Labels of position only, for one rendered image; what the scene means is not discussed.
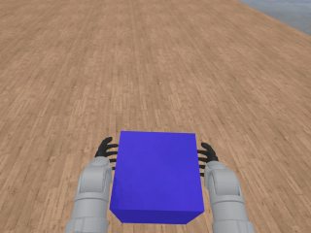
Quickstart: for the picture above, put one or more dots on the robot right hand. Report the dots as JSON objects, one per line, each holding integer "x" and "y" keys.
{"x": 211, "y": 156}

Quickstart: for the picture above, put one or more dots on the right robot forearm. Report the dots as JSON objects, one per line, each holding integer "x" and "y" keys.
{"x": 226, "y": 200}

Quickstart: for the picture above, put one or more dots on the carton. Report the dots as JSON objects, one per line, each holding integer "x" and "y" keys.
{"x": 157, "y": 178}

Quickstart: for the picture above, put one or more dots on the robot left hand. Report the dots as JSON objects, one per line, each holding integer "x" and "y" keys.
{"x": 103, "y": 147}

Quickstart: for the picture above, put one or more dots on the left robot forearm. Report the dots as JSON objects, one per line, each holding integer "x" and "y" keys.
{"x": 91, "y": 200}

